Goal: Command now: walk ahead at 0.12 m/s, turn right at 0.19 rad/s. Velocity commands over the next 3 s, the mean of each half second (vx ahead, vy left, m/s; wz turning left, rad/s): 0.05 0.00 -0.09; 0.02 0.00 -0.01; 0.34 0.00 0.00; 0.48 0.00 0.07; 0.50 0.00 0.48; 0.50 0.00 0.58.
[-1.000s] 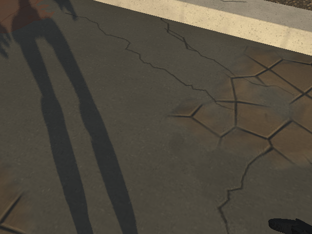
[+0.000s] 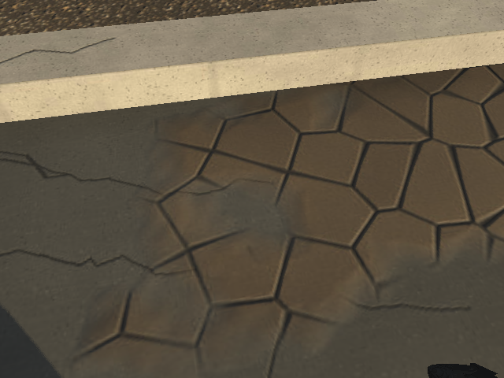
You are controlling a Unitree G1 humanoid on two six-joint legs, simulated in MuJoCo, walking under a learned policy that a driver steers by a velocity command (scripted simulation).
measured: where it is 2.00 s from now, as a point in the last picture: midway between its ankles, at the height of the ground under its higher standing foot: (268, 327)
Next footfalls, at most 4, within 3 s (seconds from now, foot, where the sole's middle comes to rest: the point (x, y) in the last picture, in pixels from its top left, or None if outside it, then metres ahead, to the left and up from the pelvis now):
0.18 right None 0.09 -0.15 -0.76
1.64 right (320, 358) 0.50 -0.15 -0.76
2.20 left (230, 253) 0.81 0.10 -0.76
2.68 right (267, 174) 1.12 0.00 -0.76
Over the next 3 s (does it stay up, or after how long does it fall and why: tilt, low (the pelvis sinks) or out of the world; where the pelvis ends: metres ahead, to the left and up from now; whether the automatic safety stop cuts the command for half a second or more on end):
stays up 1.08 0.09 0.02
